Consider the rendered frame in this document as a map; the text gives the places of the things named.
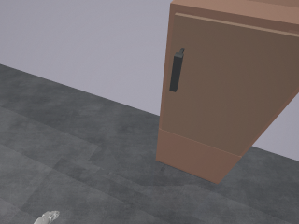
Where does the handle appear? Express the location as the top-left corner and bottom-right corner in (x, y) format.
(169, 48), (185, 92)

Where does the robot left hand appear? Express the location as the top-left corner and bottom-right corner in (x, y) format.
(34, 211), (60, 224)

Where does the cupboard door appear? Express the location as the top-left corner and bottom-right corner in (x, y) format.
(162, 12), (299, 156)

